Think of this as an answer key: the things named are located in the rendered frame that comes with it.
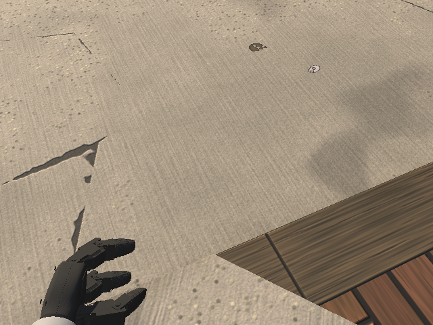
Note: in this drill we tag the robot left hand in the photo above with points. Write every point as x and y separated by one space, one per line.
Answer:
71 287

